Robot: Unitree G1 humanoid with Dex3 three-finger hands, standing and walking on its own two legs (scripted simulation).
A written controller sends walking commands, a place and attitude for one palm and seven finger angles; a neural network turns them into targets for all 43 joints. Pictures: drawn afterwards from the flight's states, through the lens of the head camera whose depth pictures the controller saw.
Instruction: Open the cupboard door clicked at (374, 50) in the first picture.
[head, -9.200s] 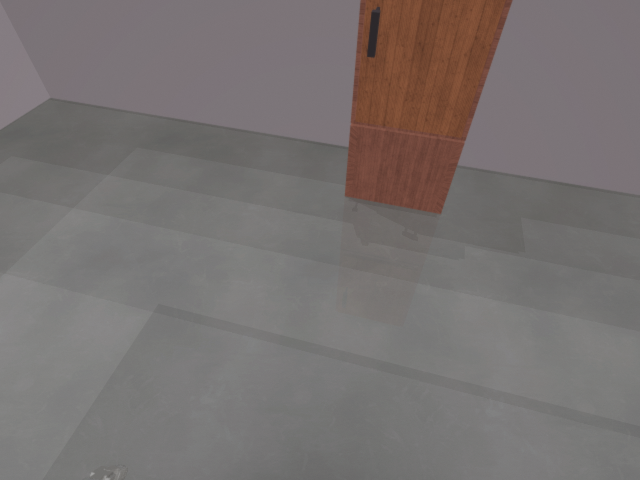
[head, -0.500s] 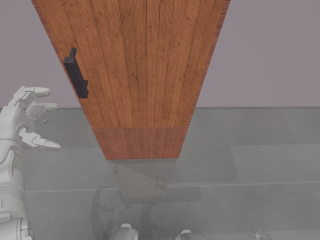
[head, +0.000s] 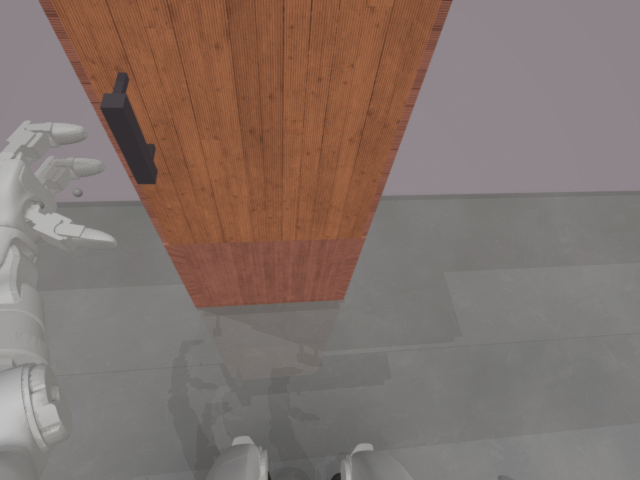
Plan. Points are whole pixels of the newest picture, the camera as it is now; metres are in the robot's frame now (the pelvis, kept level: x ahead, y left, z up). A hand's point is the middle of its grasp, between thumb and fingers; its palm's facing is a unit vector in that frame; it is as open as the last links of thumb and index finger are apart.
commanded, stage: move the hooked fingers beside the handle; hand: left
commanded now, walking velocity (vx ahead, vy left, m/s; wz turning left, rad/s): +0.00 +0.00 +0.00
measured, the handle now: (135, 131) +0.55 +0.25 +0.06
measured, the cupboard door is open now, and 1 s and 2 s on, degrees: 0 0 0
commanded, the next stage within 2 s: slide the fingers in behind the handle in 1.24 s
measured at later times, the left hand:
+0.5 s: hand (81, 150) +0.50 +0.30 +0.08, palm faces +0.07 -1.00 -0.02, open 14.0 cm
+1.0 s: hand (78, 163) +0.49 +0.30 +0.07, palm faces +0.07 -1.00 -0.01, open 14.0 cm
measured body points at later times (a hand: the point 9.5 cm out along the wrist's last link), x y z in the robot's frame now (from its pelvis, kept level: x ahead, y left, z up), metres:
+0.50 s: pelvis +0.00 +0.01 -0.01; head +0.14 +0.04 +0.41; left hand +0.49 +0.35 +0.08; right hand -0.01 -0.27 -0.10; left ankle +0.03 +0.09 -0.68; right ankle +0.00 -0.11 -0.68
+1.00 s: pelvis +0.00 +0.01 -0.01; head +0.13 +0.06 +0.42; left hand +0.48 +0.35 +0.07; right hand +0.03 -0.26 -0.10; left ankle +0.03 +0.09 -0.68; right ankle +0.00 -0.11 -0.68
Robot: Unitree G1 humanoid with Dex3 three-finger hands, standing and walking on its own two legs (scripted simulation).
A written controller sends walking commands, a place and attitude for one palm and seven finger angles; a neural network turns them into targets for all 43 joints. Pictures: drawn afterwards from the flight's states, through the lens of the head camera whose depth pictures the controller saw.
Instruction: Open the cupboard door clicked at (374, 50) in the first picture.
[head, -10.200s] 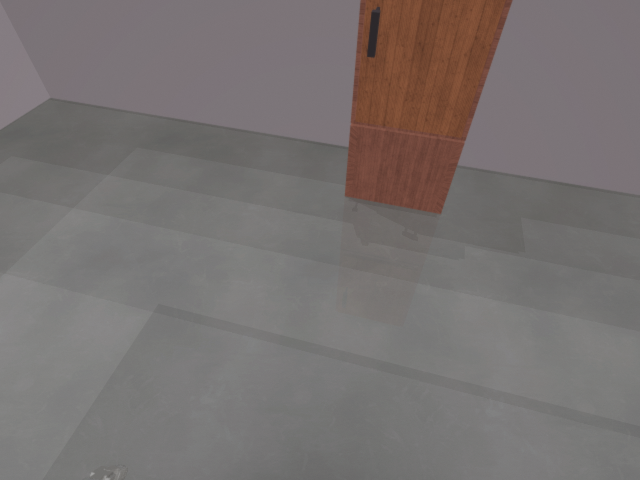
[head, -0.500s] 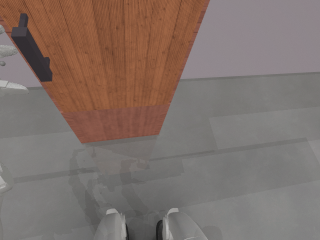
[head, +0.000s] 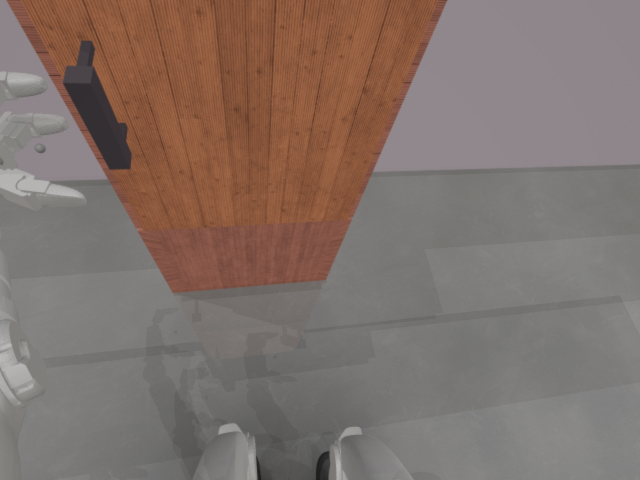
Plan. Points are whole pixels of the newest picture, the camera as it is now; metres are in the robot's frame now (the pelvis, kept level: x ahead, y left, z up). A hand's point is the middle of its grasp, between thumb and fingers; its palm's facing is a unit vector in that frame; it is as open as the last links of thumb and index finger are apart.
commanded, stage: move the hooked fingers beside the handle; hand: left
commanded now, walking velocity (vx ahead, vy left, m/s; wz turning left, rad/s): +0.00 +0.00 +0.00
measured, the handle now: (104, 109) +0.54 +0.24 +0.07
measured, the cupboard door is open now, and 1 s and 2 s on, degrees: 0 0 0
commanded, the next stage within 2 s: slide the fingers in behind the handle in 0.24 s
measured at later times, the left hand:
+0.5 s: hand (51, 146) +0.48 +0.28 +0.07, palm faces +0.07 -1.00 -0.02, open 14.0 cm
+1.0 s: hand (86, 146) +0.48 +0.25 +0.08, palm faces +0.08 -1.00 -0.02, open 14.0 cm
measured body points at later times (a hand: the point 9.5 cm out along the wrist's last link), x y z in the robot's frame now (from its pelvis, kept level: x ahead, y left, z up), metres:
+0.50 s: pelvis +0.00 -0.01 +0.00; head +0.13 +0.04 +0.42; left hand +0.47 +0.34 +0.08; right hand +0.00 -0.28 -0.10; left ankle +0.02 +0.08 -0.67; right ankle +0.00 -0.13 -0.67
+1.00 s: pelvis +0.00 -0.01 +0.00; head +0.12 +0.02 +0.43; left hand +0.47 +0.30 +0.08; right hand +0.02 -0.28 -0.10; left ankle +0.02 +0.08 -0.67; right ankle +0.00 -0.13 -0.67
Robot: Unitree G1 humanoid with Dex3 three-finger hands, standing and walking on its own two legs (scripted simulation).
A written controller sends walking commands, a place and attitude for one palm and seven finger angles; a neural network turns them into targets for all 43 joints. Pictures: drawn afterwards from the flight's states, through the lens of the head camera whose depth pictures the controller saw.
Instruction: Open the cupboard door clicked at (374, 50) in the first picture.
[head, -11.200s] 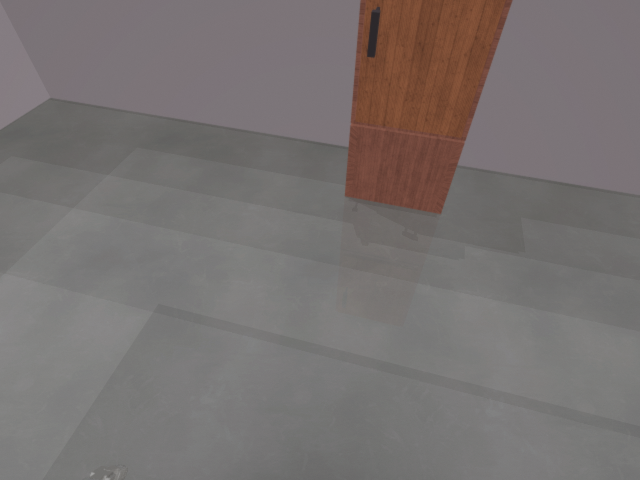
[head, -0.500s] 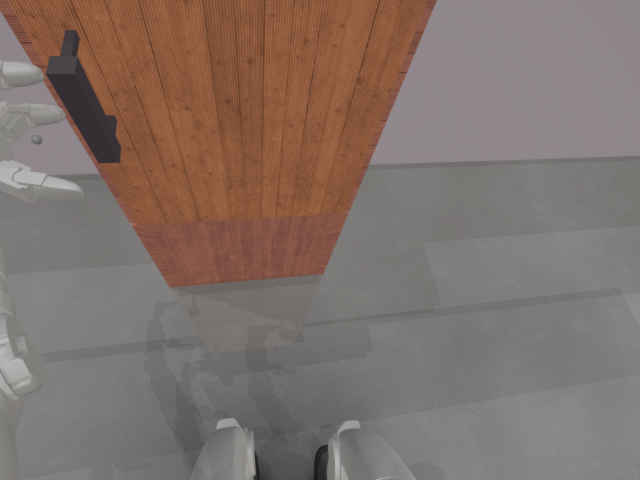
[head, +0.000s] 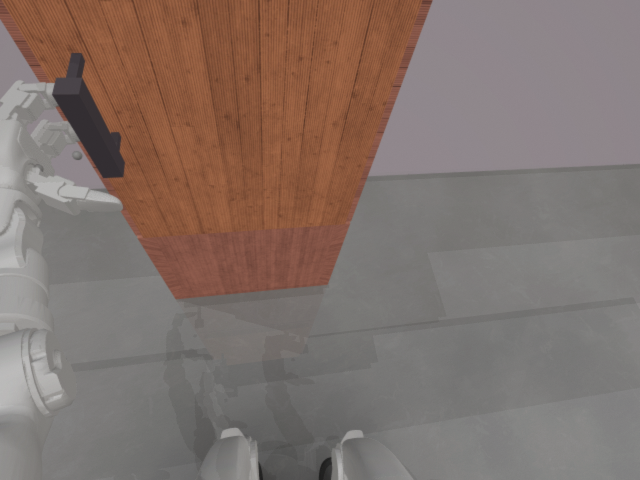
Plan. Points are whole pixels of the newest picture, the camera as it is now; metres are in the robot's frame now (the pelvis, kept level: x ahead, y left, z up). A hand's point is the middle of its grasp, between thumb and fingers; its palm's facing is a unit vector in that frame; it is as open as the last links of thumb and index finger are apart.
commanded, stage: slide the fingers in behind the handle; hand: left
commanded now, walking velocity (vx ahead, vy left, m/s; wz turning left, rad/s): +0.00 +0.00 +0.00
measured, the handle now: (96, 119) +0.54 +0.25 +0.07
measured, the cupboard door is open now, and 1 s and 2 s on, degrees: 0 0 1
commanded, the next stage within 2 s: close the thumb around the handle in 0.94 s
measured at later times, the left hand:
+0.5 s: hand (109, 156) +0.48 +0.23 +0.08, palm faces +0.10 -0.99 -0.01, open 14.1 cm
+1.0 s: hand (111, 154) +0.48 +0.22 +0.07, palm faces +0.09 -1.00 -0.01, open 14.0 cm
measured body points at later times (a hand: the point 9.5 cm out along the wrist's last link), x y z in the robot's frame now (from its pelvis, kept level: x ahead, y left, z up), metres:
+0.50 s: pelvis +0.00 -0.01 +0.00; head +0.11 +0.02 +0.44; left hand +0.47 +0.28 +0.08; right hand +0.02 -0.27 -0.11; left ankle +0.02 +0.09 -0.67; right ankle +0.00 -0.12 -0.67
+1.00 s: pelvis +0.00 -0.01 +0.00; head +0.11 +0.02 +0.43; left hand +0.47 +0.28 +0.08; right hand +0.01 -0.27 -0.11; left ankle +0.02 +0.09 -0.67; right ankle +0.00 -0.12 -0.67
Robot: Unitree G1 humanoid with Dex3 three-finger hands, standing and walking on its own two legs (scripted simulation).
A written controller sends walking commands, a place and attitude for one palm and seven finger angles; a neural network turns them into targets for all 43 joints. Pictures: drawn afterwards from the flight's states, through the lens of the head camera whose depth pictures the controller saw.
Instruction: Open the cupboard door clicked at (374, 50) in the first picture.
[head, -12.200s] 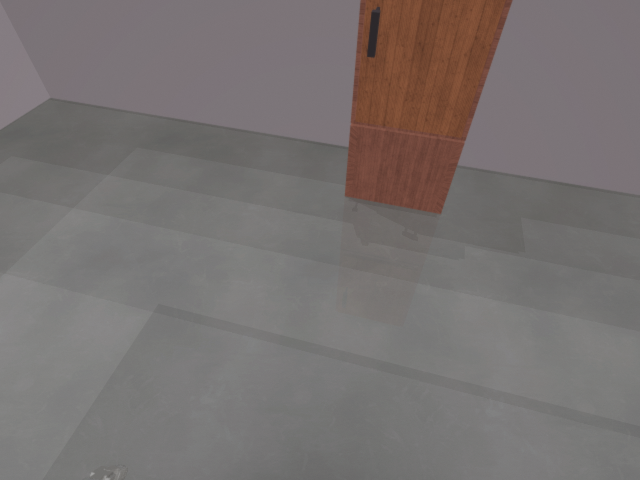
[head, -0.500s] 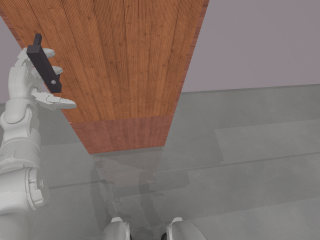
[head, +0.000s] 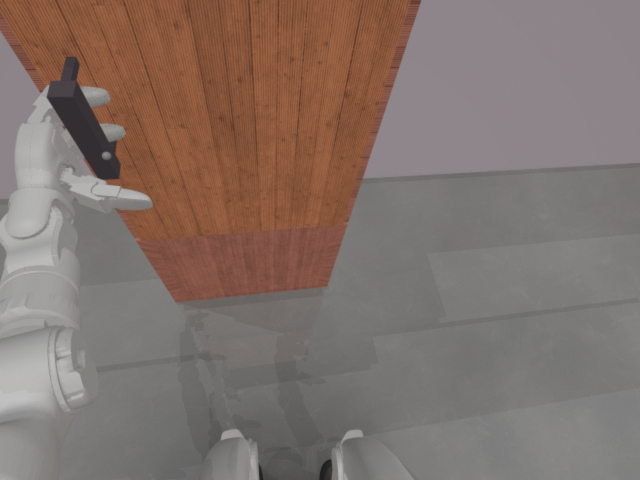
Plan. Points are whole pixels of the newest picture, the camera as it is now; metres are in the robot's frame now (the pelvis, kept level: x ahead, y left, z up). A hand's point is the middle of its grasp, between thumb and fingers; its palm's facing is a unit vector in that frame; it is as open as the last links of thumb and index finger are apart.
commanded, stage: close the thumb around the handle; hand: left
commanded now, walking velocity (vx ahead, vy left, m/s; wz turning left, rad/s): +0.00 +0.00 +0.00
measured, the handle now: (91, 122) +0.54 +0.26 +0.07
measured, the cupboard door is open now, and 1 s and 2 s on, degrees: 0 1 43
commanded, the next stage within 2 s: pull the door open along its arc in 0.74 s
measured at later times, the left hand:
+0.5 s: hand (104, 156) +0.49 +0.23 +0.08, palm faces +0.09 -1.00 -0.01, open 8.4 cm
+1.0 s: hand (105, 159) +0.48 +0.23 +0.07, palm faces +0.10 -0.99 -0.01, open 6.0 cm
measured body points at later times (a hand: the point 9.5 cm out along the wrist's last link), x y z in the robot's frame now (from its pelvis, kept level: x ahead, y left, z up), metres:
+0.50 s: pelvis +0.00 +0.00 +0.00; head +0.11 +0.03 +0.44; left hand +0.48 +0.28 +0.08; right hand +0.02 -0.26 -0.11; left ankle +0.02 +0.10 -0.67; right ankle +0.00 -0.11 -0.67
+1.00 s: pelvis +0.00 +0.00 +0.00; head +0.11 +0.03 +0.44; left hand +0.47 +0.28 +0.08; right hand +0.02 -0.27 -0.11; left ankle +0.02 +0.10 -0.67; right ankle +0.00 -0.11 -0.67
